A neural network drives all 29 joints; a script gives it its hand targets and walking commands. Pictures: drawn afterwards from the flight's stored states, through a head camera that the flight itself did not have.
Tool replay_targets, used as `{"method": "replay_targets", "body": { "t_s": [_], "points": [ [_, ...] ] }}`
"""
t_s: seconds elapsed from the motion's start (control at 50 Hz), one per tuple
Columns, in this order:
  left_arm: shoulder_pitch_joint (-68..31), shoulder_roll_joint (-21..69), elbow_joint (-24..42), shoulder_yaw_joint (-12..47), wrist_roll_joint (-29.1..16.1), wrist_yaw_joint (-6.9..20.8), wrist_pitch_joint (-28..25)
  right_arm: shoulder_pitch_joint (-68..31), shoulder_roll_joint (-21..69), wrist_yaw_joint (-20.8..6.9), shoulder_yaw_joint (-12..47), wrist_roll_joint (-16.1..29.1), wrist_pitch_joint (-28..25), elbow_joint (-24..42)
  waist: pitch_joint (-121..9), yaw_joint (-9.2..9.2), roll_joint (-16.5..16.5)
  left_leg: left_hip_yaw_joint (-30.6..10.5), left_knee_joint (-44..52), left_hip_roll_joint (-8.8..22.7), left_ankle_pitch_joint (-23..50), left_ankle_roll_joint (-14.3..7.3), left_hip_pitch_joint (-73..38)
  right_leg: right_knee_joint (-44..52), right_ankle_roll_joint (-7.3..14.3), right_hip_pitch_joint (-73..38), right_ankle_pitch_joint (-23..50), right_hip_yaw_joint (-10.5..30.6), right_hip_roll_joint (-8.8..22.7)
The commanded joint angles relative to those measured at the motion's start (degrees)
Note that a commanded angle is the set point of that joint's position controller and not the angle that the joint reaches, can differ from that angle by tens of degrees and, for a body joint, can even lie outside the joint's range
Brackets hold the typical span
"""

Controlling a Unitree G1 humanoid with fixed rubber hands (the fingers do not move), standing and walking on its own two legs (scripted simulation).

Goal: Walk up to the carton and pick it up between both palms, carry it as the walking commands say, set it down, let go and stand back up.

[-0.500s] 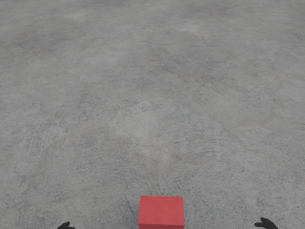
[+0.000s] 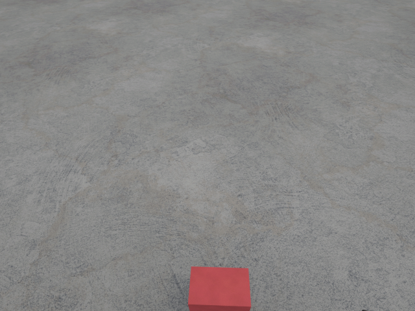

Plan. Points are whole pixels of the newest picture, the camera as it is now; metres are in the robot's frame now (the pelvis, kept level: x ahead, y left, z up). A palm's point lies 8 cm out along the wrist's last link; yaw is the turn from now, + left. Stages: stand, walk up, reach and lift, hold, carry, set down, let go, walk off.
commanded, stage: stand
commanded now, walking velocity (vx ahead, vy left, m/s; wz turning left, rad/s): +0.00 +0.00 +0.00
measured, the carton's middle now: (219, 292) +0.39 +0.00 -0.69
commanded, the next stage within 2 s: none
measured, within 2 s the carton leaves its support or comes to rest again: neither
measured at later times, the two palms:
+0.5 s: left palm out of the picture +0.08 +0.31 -0.10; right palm out of the picture +0.09 -0.31 -0.10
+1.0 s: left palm out of the picture +0.07 +0.32 -0.10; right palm out of the picture +0.09 -0.31 -0.10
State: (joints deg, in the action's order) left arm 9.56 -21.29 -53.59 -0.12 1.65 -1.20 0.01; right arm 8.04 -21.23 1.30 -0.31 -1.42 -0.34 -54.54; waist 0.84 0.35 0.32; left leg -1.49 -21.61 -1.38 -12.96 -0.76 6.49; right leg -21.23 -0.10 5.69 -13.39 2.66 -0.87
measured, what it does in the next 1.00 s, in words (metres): stands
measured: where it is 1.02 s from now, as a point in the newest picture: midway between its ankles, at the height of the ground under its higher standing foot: outside the picture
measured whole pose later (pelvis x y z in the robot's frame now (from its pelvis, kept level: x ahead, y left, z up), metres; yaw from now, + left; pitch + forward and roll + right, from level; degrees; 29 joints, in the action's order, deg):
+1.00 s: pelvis -0.01 +0.00 +0.00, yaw +0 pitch -2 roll +0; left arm 7.4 -22.6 -59.7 0.1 0.9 -0.7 -0.6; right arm 6.4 -22.4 0.8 0.0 -0.7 -0.8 -59.7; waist 1.7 0.2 0.3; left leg -1.7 -19.0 -1.6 -10.7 -1.0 6.0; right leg -18.6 -0.6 5.1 -11.2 2.7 -0.3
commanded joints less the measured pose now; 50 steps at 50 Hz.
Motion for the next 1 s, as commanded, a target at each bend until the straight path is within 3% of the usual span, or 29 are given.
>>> {"method": "replay_targets", "body": {
  "t_s": [0.0,0.98],
  "points": [
    [-1.83,-9.24,2.07,-1.80,-0.06,-0.17,-0.69,-2.21,-9.44,0.17,-1.82,0.09,-0.67,2.23,-0.88,-0.05,-0.27,-5.71,3.34,6.69,10.19,0.03,-0.17,3.40,0.61,1.45,9.73,5.15,6.27],
    [-3.73,-10.99,-3.94,-1.49,-0.75,0.28,-1.08,-3.64,-11.21,-0.31,-1.51,0.73,-1.05,-2.87,-0.94,-0.21,-0.44,-6.50,5.43,7.66,10.46,-0.68,-0.59,5.17,1.10,0.31,9.30,5.07,7.28]
  ]
}}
